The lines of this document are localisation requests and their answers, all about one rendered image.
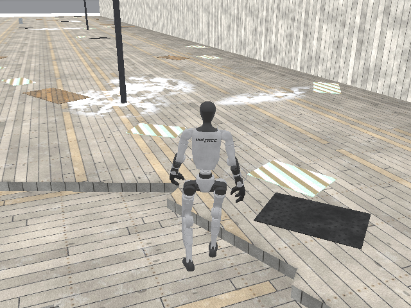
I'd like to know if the left robot thigh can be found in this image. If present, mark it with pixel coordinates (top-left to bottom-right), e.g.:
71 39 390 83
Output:
182 180 197 228

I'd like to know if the robot left foot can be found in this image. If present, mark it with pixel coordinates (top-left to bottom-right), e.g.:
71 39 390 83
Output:
182 258 195 271

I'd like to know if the left robot forearm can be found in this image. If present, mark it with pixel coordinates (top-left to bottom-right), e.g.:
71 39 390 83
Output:
170 153 182 175

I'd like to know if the left robot upper arm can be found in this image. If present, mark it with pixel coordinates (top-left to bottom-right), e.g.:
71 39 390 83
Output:
175 128 194 163

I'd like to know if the right robot forearm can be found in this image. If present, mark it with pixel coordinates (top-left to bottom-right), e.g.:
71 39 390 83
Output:
231 157 244 187

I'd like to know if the right robot upper arm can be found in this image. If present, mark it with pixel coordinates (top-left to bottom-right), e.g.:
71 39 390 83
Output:
220 130 236 166

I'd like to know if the robot left hand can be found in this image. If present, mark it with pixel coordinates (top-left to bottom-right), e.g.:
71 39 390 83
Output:
170 173 184 185

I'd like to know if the robot right hand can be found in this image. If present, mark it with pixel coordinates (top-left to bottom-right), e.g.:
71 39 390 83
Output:
231 185 245 203

